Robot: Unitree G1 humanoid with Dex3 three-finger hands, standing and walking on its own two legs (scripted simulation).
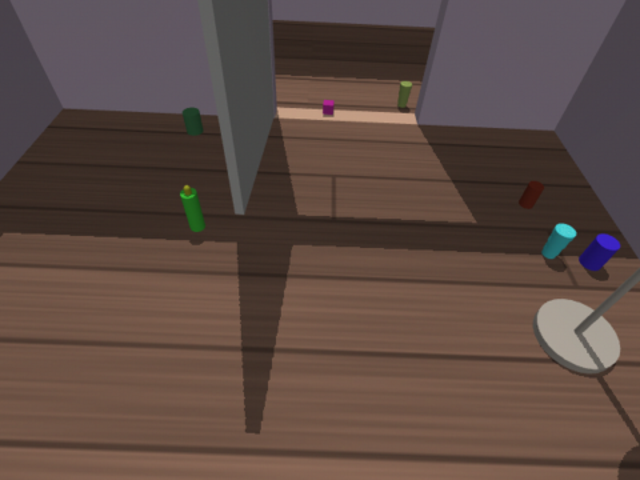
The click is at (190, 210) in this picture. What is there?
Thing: necked bottle
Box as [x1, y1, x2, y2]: [180, 185, 204, 231]
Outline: 185,185 180,192 181,199 190,228 194,231 199,231 204,227 204,222 196,191 188,185
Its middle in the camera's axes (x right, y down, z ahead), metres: -0.52 -0.12 +1.61
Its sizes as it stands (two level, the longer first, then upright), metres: 0.064 0.064 0.230
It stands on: the floor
